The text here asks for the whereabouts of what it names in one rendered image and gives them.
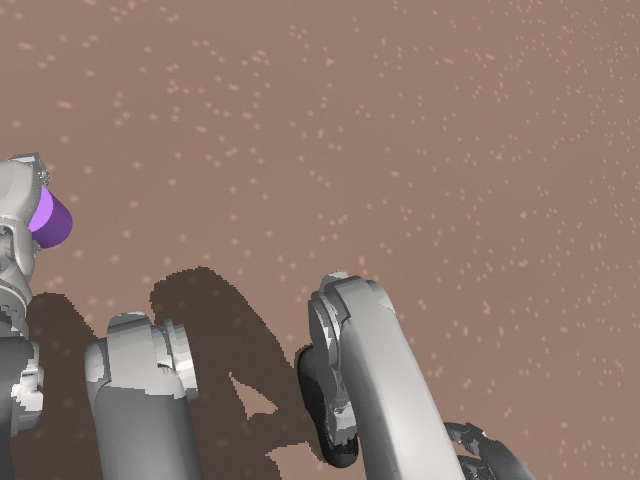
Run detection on left robot arm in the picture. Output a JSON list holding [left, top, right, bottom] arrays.
[[0, 218, 44, 480]]

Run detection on right robot hand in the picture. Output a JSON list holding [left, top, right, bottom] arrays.
[[444, 422, 536, 480]]

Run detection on can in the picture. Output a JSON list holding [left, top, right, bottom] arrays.
[[28, 185, 73, 249]]

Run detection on right robot foot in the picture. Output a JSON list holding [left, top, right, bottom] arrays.
[[297, 346, 359, 468]]

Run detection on left robot hand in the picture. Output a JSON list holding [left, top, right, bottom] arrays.
[[0, 152, 50, 257]]

